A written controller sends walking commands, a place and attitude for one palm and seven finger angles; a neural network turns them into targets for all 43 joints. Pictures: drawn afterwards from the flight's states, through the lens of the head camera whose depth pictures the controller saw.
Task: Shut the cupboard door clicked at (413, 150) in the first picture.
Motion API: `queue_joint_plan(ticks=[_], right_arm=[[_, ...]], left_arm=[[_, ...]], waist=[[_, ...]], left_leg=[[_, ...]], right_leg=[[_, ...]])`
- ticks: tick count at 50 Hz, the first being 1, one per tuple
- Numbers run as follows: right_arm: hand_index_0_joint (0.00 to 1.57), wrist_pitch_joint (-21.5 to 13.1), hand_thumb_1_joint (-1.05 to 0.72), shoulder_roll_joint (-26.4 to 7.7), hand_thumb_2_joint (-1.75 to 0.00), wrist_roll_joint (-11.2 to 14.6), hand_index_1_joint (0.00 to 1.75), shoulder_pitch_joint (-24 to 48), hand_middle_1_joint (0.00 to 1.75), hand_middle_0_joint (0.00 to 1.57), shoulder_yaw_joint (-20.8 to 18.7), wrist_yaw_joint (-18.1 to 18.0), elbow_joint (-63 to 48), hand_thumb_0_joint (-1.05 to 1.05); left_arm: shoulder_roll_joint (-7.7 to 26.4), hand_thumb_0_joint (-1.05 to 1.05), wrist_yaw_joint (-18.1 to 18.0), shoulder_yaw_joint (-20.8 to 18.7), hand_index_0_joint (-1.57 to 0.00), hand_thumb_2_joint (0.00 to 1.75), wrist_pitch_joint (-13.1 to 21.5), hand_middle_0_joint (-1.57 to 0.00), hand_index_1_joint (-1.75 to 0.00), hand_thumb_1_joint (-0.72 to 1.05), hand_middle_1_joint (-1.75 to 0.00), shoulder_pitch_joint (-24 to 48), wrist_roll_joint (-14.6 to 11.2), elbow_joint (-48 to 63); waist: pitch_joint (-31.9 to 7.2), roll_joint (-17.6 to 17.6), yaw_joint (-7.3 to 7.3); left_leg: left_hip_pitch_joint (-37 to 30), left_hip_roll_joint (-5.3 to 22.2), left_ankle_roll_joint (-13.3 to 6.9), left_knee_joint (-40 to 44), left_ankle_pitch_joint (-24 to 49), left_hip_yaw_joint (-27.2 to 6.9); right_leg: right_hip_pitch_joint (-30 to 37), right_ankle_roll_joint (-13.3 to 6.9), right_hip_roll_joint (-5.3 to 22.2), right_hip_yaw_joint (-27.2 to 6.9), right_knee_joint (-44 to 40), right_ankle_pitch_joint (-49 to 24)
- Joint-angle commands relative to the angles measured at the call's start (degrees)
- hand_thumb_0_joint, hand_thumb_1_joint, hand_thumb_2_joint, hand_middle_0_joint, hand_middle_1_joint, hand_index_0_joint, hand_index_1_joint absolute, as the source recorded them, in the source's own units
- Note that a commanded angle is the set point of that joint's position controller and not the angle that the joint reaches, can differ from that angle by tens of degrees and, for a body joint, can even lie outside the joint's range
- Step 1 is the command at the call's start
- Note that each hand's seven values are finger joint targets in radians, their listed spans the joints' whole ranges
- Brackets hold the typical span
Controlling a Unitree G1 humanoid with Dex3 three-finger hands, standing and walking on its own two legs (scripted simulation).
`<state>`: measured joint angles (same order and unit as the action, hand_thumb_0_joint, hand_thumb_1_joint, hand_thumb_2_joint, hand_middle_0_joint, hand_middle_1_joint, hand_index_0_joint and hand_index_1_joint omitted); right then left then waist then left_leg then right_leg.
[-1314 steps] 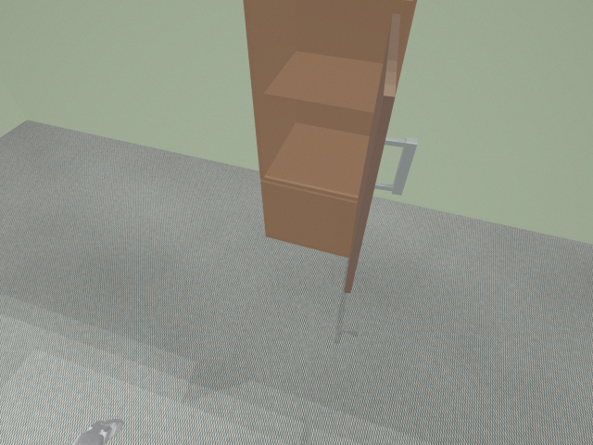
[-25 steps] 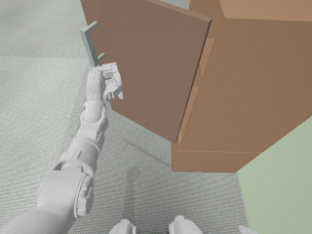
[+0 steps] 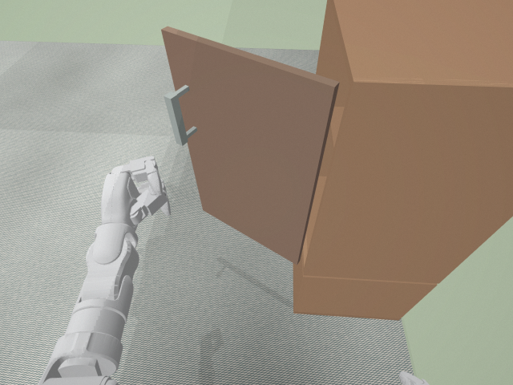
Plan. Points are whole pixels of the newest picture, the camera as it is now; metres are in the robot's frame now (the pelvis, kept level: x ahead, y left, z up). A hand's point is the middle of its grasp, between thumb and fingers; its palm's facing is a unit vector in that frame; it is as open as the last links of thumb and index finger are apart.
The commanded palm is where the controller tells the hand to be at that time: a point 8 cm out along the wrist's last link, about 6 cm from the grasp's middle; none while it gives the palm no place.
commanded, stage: draw the hand back to the body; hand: left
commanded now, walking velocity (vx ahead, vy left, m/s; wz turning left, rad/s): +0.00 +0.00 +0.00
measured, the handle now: (182, 115) +0.66 +0.18 +0.04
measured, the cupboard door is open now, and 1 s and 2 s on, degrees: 60 60 60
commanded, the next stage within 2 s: step back with the hand held close in 1.14 s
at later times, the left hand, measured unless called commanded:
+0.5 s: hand (58, 237) +0.27 +0.24 +0.15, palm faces +0.30 -0.91 -0.29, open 4.2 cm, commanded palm +0.22 +0.29 +0.17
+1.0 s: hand out of the picture +0.20 +0.29 +0.18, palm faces +0.49 -0.78 -0.38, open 7.3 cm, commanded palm +0.15 +0.32 +0.20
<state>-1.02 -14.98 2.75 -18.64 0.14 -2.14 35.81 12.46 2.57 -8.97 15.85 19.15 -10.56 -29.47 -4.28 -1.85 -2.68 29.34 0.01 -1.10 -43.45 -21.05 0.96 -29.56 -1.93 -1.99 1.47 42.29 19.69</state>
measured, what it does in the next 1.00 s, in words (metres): stands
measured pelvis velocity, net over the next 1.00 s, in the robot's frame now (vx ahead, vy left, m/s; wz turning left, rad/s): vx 0.02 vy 0.02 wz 0.03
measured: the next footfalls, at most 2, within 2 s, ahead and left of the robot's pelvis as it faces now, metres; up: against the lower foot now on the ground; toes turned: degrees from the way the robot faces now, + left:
none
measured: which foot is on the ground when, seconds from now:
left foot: down 0.00-1.00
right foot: down 0.00-1.00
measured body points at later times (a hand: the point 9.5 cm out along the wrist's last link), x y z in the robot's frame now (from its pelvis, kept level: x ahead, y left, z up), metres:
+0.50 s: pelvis +0.03 +0.02 +0.03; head +0.02 +0.00 +0.48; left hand +0.25 +0.29 +0.17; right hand +0.23 -0.17 -0.05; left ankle +0.01 +0.11 -0.71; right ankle +0.02 -0.10 -0.71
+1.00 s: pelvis +0.02 +0.02 +0.03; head +0.00 -0.01 +0.48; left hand +0.17 +0.33 +0.20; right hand +0.21 -0.20 -0.06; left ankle +0.01 +0.11 -0.71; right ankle +0.02 -0.10 -0.71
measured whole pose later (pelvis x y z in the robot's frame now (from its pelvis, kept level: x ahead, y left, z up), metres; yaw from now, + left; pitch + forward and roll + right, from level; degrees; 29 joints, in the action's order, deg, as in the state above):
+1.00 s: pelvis +0.02 +0.02 +0.03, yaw +2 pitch -5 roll +0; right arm -4.0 -13.6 1.1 -11.1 1.3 -4.7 36.5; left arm 18.9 -6.9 -18.6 1.6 -25.3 -4.4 20.4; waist 1.2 -4.2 3.7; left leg 5.2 -2.5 -2.6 -23.5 -13.7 0.1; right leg -5.1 -0.1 0.2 1.8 22.8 13.2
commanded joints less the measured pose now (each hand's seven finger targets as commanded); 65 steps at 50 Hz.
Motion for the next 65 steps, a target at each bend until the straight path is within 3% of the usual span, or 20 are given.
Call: queue_joint_plan(ticks=[1,3,4,6,9,15,16,20,25,29,34,38,42,46,51,54,58,63,64,65], right_arm=[[0.2,-4.09,-0.9,-6.32,-0.9,0.92,0.3,5.99,0.3,0.2,-1.33,-0.36,-9.08,0.0],[0.2,-4.41,-0.9,-6.19,-0.9,1.45,0.3,8.0,0.3,0.2,-1.05,-0.55,-10.2,0.0],[0.2,-2.78,-0.9,-4.7,-0.9,1.25,0.3,10.19,0.3,0.2,-1.47,-1.58,-10.79,0.0],[0.2,-1.94,-0.9,-4.5,-0.9,0.96,0.3,11.35,0.3,0.2,-1.1,-2.47,-11.61,0.0],[0.2,-1.25,-0.9,-4.3,-0.9,0.71,0.3,12.67,0.3,0.2,-0.4,-3.1,-11.38,0.0],[0.2,-1.4,-0.9,-3.6,-0.9,-0.14,0.3,14.06,0.3,0.2,0.72,-3.52,-11.12,0.0],[0.2,-1.47,-0.9,-3.83,-0.9,-0.39,0.3,14.08,0.3,0.2,0.83,-3.52,-10.91,0.0],[0.2,-1.84,-0.9,-3.31,-0.9,-0.9,0.3,14.57,0.3,0.2,1.15,-2.94,-11.09,0.0],[0.2,-2.25,-0.9,-3.24,-0.9,-1.55,0.3,14.75,0.3,0.2,0.89,-2.09,-10.97,0.0],[0.2,-2.17,-0.9,-3.19,-0.9,-1.67,0.3,15.23,0.3,0.2,0.52,-1.92,-10.86,0.0],[0.2,-3.39,-0.9,-3.03,-0.9,-1.53,0.3,15.54,0.3,0.2,0.24,-1.95,-10.51,0.0],[0.2,-4.74,-0.9,-3.14,-0.9,-1.4,0.3,15.61,0.3,0.2,-0.09,-2.19,-10.26,0.0],[0.2,-5.51,-0.9,-4.09,-0.9,-1.43,0.3,15.12,0.3,0.2,-0.45,-2.31,-9.09,0.0],[0.2,-6.01,-0.9,-4.55,-0.9,-1.54,0.3,14.97,0.3,0.2,-0.75,-2.79,-8.61,0.0],[0.2,-7.25,-0.9,-4.02,-0.9,-1.77,0.3,15.35,0.3,0.2,-0.61,-2.96,-8.78,0.0],[0.2,-7.53,-0.9,-3.28,-0.9,-1.72,0.3,15.67,0.3,0.2,-0.28,-2.84,-8.81,0.0],[0.2,-7.27,-0.9,-3.29,-0.9,-1.6,0.3,15.5,0.3,0.2,-0.33,-2.8,-8.67,0.0],[0.2,-6.84,-0.9,-3.6,-0.9,-1.6,0.3,15.36,0.3,0.2,-0.81,-2.67,-8.84,0.0],[0.2,-5.6,-0.9,-5.69,-0.9,-1.28,0.3,15.13,0.3,0.2,-1.76,-2.5,-10.6,0.0],[0.2,-4.9,-0.9,-4.95,-0.9,-1.58,0.3,14.5,0.3,0.2,-1.82,-2.6,-9.52,0.0]], left_arm=[[9.88,0.0,3.02,-2.13,-1.22,0.9,1.6,-1.22,-1.41,0.9,-1.41,12.75,-1.32,16.52],[9.61,0.0,4.62,-2.31,-1.16,0.9,-1.61,-1.16,-1.35,0.9,-1.35,9.25,-2.9,19.09],[13.65,0.0,0.35,-0.06,-1.13,0.9,-1.75,-1.13,-1.32,0.9,-1.32,8.63,3.01,26.22],[11.3,0.0,-2.5,0.5,-1.08,0.9,-4.23,-1.08,-1.26,0.9,-1.26,2.46,3.36,30.46],[12.54,0.0,-4.76,-0.16,-1.0,0.9,-6.65,-1.0,-1.17,0.9,-1.17,-1.5,4.71,37.32],[12.5,0.0,-6.85,-0.83,-0.83,0.9,-9.96,-0.83,-0.99,0.9,-0.99,-7.9,5.93,46.18],[13.13,0.0,-6.97,-1.45,-0.81,0.9,-10.51,-0.81,-0.96,0.9,-0.96,-10.53,5.93,46.68],[13.3,0.0,-7.49,-3.28,-0.69,0.9,-11.5,-0.69,-0.84,0.9,-0.84,-17.23,6.23,52.77],[14.81,0.0,-7.93,-7.26,-0.56,0.9,-12.49,-0.56,-0.69,0.9,-0.69,-27.36,6.28,57.86],[17.19,0.0,-8.21,-11.84,-0.45,0.9,-12.78,-0.45,-0.57,0.9,-0.57,-32.89,6.05,60.3],[18.93,0.0,-8.95,-15.52,-0.31,0.9,-11.86,-0.31,-0.42,0.9,-0.42,-37.03,6.04,64.89],[21.11,0.0,-9.63,-19.54,-0.2,0.9,-11.06,-0.2,-0.3,0.9,-0.3,-41.94,5.8,65.78],[16.56,0.0,-9.46,-14.77,-0.2,0.9,-11.02,-0.2,-0.3,0.9,-0.3,-39.35,6.19,62.04],[18.03,0.0,-9.94,-15.59,-0.2,0.9,-10.43,-0.2,-0.3,0.9,-0.3,-36.85,6.6,61.22],[21.01,0.0,-10.38,-18.52,-0.2,0.9,-9.19,-0.2,-0.3,0.9,-0.3,-38.46,6.67,65.08],[19.6,0.0,-10.21,-17.6,-0.2,0.9,-8.9,-0.2,-0.3,0.9,-0.3,-38.95,6.62,65.33],[18.94,0.0,-9.84,-17.65,-0.2,0.9,-9.17,-0.2,-0.3,0.9,-0.3,-40.12,6.28,62.46],[18.14,0.0,-9.33,-17.04,-0.2,0.9,-8.98,-0.2,-0.3,0.9,-0.3,-40.51,6.07,61.45],[23.61,0.0,-9.94,-22.28,-0.2,0.9,-6.67,-0.2,-0.3,0.9,-0.3,-35.85,6.37,64.22],[20.35,0.0,-9.84,-19.94,-0.2,0.9,-6.12,-0.2,-0.3,0.9,-0.3,-41.45,6.19,59.68]], waist=[[-12.79,-0.39,2.29],[-11.6,0.76,2.91],[-11.78,3.26,2.7],[-10.69,4.19,2.72],[-8.4,0.99,2.92],[-5.34,-2.56,3.18],[-4.34,-1.42,3.53],[-5.08,-4.08,4.16],[-4.29,-1.21,4.95],[-3.08,-0.04,5.56],[-2.39,-3.92,6.03],[-0.49,-3.4,6.66],[5.14,-1.16,5.13],[4.67,-0.27,5.36],[-0.31,-3.36,6.67],[2.15,-4.91,6.4],[5.11,-3.15,6.31],[3.85,-0.68,6.19],[5.08,-0.85,3.98],[3.81,2.38,3.7]], left_leg=[[-6.05,-0.8,-1.21,7.97,4.62,-0.44],[-6.49,-0.86,-1.19,8.83,4.82,-0.37],[-9.16,-0.82,-1.21,11.02,6.59,-0.32],[-11.45,-0.53,-1.49,12.26,9.19,-0.73],[-16.23,0.17,-1.29,15.2,13.45,-1.36],[-22.11,0.69,-0.74,19.61,17.79,-2.32],[-22.0,0.69,-0.84,20.05,18.51,-2.39],[-24.73,1.14,-0.14,21.59,23.95,-2.87],[-25.43,1.68,0.47,21.87,30.7,-3.05],[-24.42,1.62,0.5,22.28,29.35,-2.54],[-24.18,1.64,0.97,22.9,27.15,-2.89],[-22.4,1.4,0.91,23.49,23.07,-2.69],[-21.32,1.31,0.21,24.6,16.65,-2.62],[-21.2,0.96,-0.27,25.28,12.14,-2.95],[-22.12,0.53,-0.24,24.67,14.45,-2.63],[-21.61,0.47,0.01,24.52,14.98,-2.07],[-20.84,0.78,0.01,24.85,14.55,-1.87],[-21.73,0.85,-0.49,24.57,14.4,-1.33],[-17.23,1.5,-1.86,21.13,9.46,-2.96],[-17.95,1.05,-1.91,18.76,9.27,-3.3]], right_leg=[[10.96,0.89,1.46,-1.96,-8.45,-7.09],[12.23,1.02,1.87,-2.1,-9.41,-7.45],[14.46,1.36,3.31,-4.57,-12.76,-6.45],[16.24,1.72,3.28,-3.71,-13.77,-9.64],[17.81,1.11,2.59,-1.86,-14.65,-14.25],[21.16,0.68,2.26,-0.56,-17.78,-16.41],[22.07,0.65,2.25,-0.49,-18.55,-16.91],[24.7,0.53,2.27,0.02,-19.25,-19.57],[26.8,0.84,2.26,0.51,-20.04,-23.03],[27.46,1.07,2.38,0.57,-20.63,-22.78],[27.37,0.96,2.27,0.59,-21.04,-19.71],[27.18,0.82,2.1,0.62,-21.47,-17.47],[23.27,1.09,2.19,0.43,-22.94,-12.51],[23.15,1.12,2.13,0.13,-23.38,-9.19],[26.5,0.87,2.19,-0.26,-22.79,-11.29],[25.56,0.77,2.26,-0.34,-23.03,-11.54],[24.29,0.86,2.16,-0.44,-23.73,-10.82],[24.26,1.21,2.37,-0.84,-24.15,-10.24],[19.26,1.0,5.73,-7.38,-27.34,-9.16],[17.42,0.49,7.78,-8.33,-28.55,-7.37]])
